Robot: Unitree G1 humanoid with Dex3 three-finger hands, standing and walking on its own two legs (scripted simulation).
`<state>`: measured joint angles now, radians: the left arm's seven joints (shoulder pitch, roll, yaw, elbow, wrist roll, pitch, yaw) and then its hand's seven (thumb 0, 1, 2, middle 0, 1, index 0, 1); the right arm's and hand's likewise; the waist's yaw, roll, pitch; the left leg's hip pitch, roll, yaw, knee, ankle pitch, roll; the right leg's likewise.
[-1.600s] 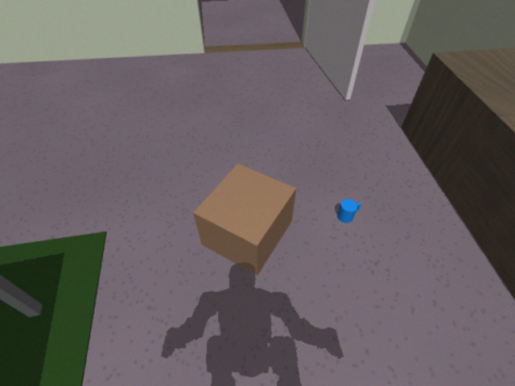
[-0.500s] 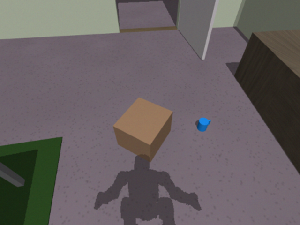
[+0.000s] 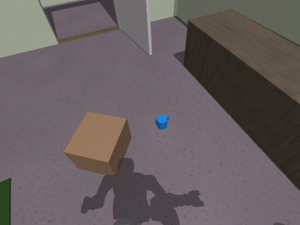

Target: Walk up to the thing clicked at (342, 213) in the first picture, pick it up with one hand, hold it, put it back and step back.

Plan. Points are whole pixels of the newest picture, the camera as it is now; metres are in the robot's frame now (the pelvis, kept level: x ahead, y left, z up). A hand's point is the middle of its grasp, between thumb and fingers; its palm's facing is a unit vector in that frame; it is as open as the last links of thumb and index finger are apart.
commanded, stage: walk up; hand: left
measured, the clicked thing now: (163, 121) +0.95 -0.01 -0.71
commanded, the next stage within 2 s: none
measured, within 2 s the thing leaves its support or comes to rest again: neither
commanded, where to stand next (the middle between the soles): +0.51 -0.11 m, yaw -19 degrees
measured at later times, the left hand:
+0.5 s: hand (98, 155) +0.35 +0.22 -0.11, palm faces -0.30 -0.88 -0.37, open 7.4 cm
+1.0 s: hand (119, 132) +0.47 +0.17 -0.14, palm faces -0.31 -0.88 -0.37, open 7.4 cm
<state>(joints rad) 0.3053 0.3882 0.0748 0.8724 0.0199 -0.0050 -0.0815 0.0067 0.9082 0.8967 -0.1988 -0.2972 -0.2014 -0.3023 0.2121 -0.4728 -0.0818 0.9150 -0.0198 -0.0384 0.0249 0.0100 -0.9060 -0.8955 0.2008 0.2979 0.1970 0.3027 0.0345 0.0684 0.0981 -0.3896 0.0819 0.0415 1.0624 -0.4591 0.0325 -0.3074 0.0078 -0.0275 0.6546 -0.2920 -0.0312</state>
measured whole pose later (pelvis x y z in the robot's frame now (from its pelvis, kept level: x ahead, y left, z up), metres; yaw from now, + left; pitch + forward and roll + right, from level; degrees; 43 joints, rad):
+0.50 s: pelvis +0.18 -0.02 +0.02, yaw -12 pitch -3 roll +1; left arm 0.23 0.45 0.07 0.83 0.01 -0.01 -0.09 0.01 0.91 0.90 -0.20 -0.30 -0.20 -0.30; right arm 0.41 -0.44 -0.06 0.83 -0.03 -0.10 0.03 0.01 -0.90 -0.89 0.21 0.30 0.20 0.30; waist -0.06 -0.03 0.09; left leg -0.10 0.09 0.19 0.47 -0.31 -0.01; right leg -0.49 -0.07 0.02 0.75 -0.24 -0.02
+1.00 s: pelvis +0.36 -0.08 +0.00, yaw -17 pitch -2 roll -1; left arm 0.37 0.42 0.03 0.83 0.01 -0.06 -0.04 0.01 0.90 0.90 -0.20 -0.30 -0.21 -0.30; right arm 0.30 -0.42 -0.06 0.83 -0.04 -0.07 0.06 0.01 -0.90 -0.90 0.20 0.30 0.20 0.30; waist 0.03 0.00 0.07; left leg -0.40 0.06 0.07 0.64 -0.21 0.02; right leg -0.22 0.00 0.02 0.68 -0.42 -0.02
